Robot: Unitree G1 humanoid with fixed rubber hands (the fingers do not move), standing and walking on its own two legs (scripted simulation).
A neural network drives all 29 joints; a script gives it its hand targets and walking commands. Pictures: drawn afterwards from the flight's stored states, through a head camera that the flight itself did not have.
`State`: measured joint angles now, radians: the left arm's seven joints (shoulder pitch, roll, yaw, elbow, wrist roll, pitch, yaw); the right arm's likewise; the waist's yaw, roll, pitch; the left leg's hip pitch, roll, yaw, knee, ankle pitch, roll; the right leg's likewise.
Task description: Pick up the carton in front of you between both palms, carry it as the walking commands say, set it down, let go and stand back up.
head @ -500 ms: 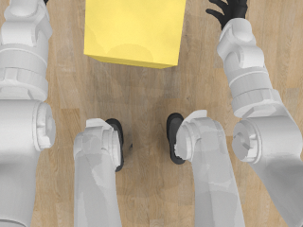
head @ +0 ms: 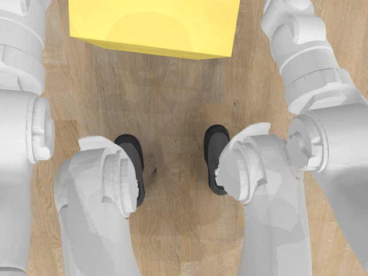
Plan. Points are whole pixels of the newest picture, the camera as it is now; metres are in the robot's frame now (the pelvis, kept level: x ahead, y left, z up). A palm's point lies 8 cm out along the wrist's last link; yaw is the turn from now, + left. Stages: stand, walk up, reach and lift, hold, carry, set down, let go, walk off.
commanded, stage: reach and lift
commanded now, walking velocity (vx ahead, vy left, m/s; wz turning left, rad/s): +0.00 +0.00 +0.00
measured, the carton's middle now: out of the picture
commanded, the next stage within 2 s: none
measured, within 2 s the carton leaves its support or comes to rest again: leaves its support in 0.62 s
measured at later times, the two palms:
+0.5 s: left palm out of the picture +0.57 +0.19 -0.17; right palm out of the picture +0.54 -0.12 -0.16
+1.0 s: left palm out of the picture +0.50 +0.20 +0.00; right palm out of the picture +0.50 -0.09 +0.00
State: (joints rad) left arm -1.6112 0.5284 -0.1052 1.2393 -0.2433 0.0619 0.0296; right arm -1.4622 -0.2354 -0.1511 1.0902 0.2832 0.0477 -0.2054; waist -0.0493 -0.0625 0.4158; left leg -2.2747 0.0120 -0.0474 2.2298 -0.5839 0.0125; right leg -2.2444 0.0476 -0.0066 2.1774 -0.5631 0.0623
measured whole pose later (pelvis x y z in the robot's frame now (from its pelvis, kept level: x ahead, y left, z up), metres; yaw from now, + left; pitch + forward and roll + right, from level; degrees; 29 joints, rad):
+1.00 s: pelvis -0.01 -0.02 +0.07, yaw +5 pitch +41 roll -3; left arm -1.27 0.20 0.32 0.94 0.17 0.37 -0.01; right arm -1.13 0.06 -0.57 0.72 -0.16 0.32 -0.14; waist -0.02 -0.03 -0.04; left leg -2.17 -0.06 -0.08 1.96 -0.50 -0.04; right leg -2.13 0.07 0.03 1.95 -0.53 0.06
